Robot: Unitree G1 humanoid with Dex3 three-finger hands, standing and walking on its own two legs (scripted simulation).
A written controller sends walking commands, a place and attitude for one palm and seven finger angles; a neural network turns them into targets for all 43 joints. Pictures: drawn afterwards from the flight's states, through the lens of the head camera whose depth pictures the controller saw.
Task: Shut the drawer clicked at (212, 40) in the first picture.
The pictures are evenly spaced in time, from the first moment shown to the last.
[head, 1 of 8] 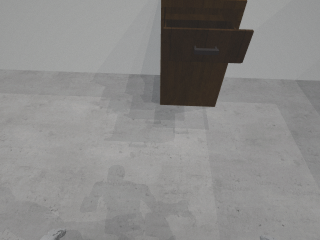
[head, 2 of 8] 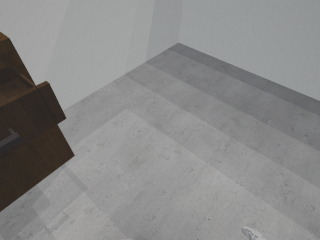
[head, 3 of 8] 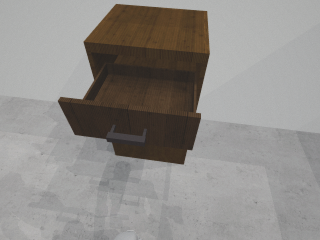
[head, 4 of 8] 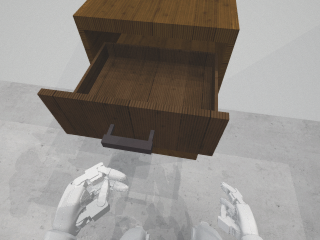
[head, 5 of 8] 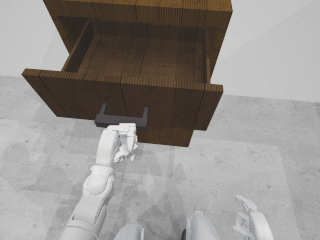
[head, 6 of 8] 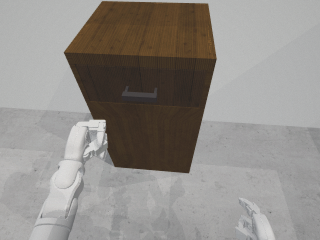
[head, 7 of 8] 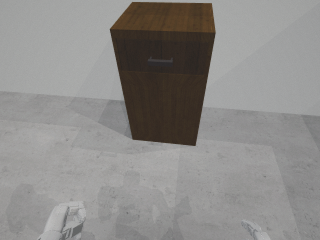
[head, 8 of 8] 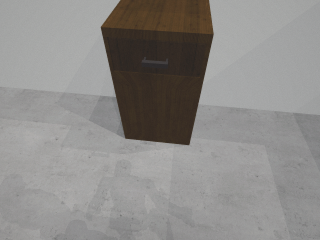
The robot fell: no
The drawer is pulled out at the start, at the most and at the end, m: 0.30 0.30 0.00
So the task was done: yes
